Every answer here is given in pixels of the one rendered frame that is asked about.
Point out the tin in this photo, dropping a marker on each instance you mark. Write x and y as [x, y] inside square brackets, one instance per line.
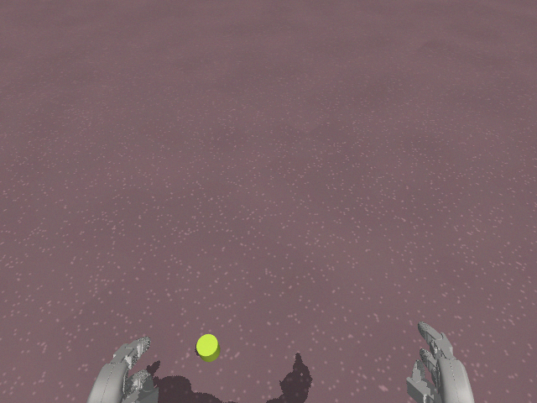
[208, 347]

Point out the right robot hand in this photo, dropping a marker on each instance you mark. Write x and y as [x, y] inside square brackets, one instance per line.
[448, 373]

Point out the left robot hand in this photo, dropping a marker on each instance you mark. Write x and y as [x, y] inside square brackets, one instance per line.
[112, 384]

